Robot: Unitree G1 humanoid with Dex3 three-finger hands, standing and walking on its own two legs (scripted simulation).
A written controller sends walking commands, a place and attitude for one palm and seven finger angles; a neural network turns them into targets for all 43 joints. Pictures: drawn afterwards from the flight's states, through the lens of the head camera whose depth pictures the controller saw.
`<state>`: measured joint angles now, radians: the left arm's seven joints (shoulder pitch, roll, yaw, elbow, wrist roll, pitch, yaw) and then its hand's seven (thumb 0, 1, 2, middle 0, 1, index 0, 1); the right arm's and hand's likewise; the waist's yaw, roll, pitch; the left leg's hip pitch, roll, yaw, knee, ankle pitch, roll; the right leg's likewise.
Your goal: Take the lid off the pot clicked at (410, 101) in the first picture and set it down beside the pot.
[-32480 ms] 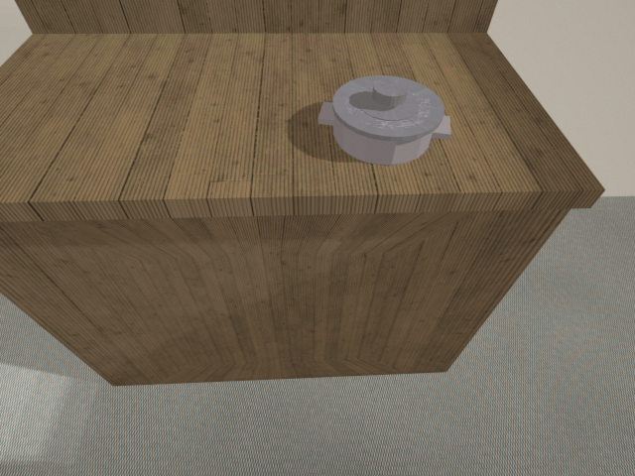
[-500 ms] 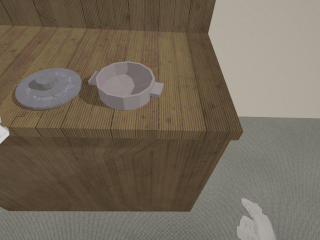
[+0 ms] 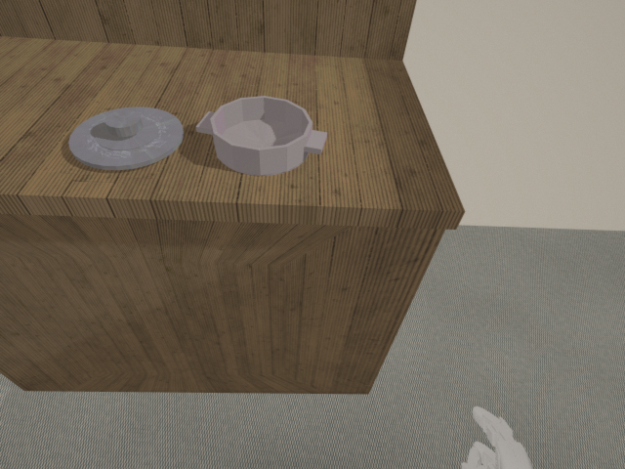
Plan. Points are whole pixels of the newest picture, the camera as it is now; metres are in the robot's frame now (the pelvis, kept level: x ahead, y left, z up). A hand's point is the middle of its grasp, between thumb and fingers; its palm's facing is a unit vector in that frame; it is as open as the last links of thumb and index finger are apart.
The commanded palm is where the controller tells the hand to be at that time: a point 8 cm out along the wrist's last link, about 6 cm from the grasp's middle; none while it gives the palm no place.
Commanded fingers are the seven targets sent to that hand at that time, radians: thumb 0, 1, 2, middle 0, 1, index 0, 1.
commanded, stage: step back with the hand held close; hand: left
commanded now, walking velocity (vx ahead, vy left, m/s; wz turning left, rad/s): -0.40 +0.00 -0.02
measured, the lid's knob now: (124, 123) +0.59 +0.34 +0.13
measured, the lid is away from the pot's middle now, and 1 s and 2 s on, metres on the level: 0.23 0.23 0.23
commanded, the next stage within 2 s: stop stepping back and stand still in 0.20 s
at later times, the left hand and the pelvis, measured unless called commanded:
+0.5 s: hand out of the picture +0.07 +0.23 +0.30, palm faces +0.48 -0.80 -0.35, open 7.5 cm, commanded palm +0.01 +0.28 +0.31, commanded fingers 0.00 0.90 0.90 -0.20 -0.30 -0.20 -0.30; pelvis -0.14 +0.01 +0.00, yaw -3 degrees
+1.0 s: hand out of the picture +0.02 +0.24 +0.31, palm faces +0.50 -0.77 -0.40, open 7.5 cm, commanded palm -0.03 +0.29 +0.31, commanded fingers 0.00 0.90 0.90 -0.20 -0.30 -0.20 -0.30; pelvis -0.17 +0.02 +0.01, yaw -1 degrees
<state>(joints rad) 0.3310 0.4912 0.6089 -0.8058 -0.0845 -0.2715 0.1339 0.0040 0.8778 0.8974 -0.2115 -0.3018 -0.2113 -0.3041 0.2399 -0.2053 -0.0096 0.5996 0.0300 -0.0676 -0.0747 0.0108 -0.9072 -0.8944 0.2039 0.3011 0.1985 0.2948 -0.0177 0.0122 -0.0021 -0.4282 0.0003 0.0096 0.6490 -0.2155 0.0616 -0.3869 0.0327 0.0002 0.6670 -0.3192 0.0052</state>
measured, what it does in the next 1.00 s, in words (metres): walks backwards: right foot, then left foot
